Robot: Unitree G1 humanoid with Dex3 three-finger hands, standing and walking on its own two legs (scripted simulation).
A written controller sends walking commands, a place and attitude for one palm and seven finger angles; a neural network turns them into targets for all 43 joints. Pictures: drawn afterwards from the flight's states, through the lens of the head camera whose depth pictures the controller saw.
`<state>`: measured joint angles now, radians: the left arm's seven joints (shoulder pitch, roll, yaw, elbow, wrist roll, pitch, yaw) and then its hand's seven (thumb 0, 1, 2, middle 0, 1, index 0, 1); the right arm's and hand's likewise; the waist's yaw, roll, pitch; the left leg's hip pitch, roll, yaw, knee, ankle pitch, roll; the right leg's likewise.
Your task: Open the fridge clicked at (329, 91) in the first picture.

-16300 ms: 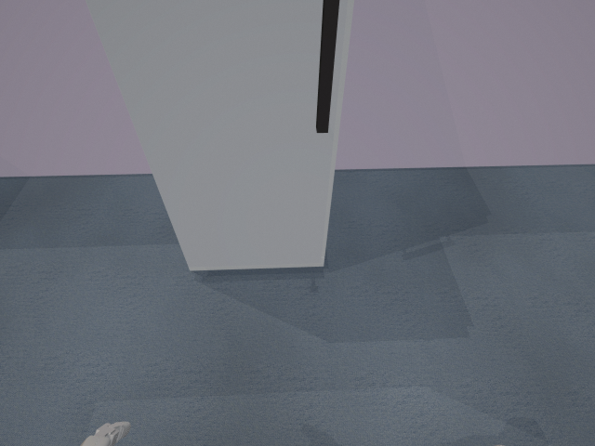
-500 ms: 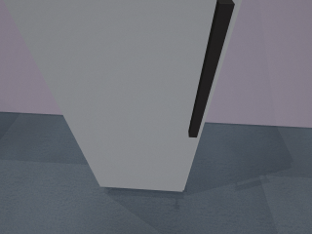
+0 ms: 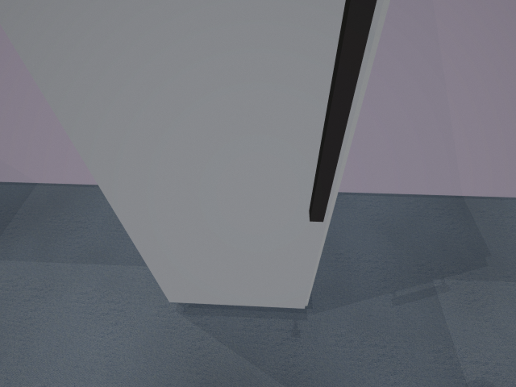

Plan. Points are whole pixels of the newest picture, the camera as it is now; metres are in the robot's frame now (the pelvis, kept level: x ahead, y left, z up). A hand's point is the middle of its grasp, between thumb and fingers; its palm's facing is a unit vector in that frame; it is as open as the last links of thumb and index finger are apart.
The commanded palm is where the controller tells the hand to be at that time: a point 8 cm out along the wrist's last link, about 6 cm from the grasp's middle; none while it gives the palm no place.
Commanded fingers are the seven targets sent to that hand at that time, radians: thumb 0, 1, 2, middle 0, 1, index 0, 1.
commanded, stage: raise the hand to about handle height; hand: right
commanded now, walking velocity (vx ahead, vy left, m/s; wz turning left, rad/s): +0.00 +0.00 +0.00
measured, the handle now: (330, 129) +0.46 -0.08 +0.17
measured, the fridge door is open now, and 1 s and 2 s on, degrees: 0 0 0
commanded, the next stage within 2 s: none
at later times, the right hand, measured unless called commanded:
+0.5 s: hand out of the picture +0.13 -0.21 +0.00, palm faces +0.22 +0.97 -0.06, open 9.3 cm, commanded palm +0.13 -0.26 +0.02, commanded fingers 0.00 -0.25 -0.62 0.25 0.72 0.25 0.72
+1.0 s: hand (469, 312) +0.22 -0.25 +0.07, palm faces +0.04 +1.00 -0.07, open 12.3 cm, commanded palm +0.19 -0.30 +0.11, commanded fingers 0.00 0.34 -0.37 0.29 1.10 0.29 1.10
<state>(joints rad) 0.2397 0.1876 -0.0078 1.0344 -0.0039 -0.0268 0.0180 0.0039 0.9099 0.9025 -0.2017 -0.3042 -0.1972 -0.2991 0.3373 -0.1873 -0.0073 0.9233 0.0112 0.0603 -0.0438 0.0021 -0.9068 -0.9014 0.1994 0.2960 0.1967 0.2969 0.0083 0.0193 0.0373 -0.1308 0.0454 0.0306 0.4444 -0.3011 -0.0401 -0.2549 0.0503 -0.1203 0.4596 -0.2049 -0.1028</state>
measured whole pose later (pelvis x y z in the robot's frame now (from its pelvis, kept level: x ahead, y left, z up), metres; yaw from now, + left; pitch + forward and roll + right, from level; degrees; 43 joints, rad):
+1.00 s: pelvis +0.02 +0.00 -0.02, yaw -4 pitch +4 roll +3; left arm 0.26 0.28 -0.03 0.61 -0.06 -0.28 0.08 0.01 0.90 0.90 -0.20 -0.30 -0.20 -0.30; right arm 0.31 -0.37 -0.34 -0.09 0.37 -0.07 0.42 0.00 0.11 -0.47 0.27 0.95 0.27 0.95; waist -0.03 -0.05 -0.06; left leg -0.35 -0.03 0.07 0.65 -0.37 0.01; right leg -0.45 0.05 -0.03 0.73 -0.35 -0.10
